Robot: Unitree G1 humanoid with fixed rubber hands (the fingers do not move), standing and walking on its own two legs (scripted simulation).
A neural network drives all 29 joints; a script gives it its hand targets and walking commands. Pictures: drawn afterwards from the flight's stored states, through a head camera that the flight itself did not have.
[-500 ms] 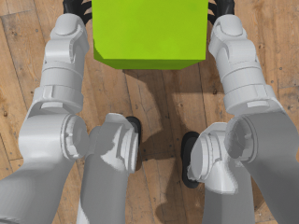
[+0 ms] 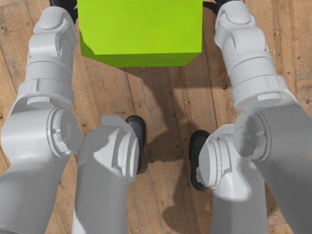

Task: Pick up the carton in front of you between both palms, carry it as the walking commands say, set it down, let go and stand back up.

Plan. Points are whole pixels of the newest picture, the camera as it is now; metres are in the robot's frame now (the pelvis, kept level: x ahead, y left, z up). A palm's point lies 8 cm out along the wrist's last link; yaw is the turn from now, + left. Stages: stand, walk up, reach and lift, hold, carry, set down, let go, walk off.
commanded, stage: set down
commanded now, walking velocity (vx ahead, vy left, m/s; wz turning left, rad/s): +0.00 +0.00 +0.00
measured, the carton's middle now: (145, 17) +0.54 +0.10 -0.24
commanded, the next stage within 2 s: let go in 1.66 s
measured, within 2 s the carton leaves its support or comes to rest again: neither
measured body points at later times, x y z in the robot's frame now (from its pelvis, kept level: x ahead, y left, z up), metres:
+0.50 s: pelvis +0.00 +0.00 +0.00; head +0.37 +0.03 +0.24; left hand +0.51 +0.27 -0.19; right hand +0.56 -0.09 -0.19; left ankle +0.13 +0.12 -0.33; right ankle +0.10 -0.11 -0.33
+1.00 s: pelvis +0.01 +0.00 +0.07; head +0.34 +0.05 +0.37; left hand +0.52 +0.28 -0.05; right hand +0.58 -0.09 -0.05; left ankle +0.13 +0.12 -0.33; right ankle +0.10 -0.11 -0.33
